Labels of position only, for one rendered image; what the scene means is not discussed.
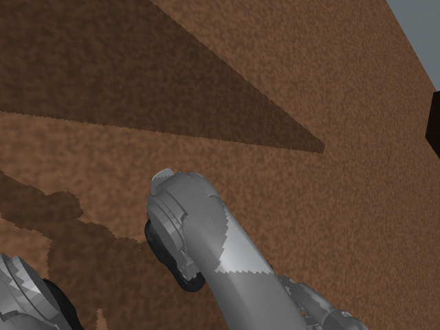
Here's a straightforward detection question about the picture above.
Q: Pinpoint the left robot foot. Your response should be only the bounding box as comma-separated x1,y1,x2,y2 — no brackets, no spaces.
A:
43,279,84,330

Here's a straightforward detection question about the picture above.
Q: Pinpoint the right robot foot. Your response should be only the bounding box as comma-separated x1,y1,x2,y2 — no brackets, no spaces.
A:
144,219,206,292

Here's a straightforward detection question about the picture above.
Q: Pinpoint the right robot arm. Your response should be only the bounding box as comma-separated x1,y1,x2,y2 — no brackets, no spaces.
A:
322,309,369,330

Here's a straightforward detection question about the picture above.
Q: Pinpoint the right robot hand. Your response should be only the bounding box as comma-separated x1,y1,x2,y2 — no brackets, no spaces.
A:
278,274,336,330

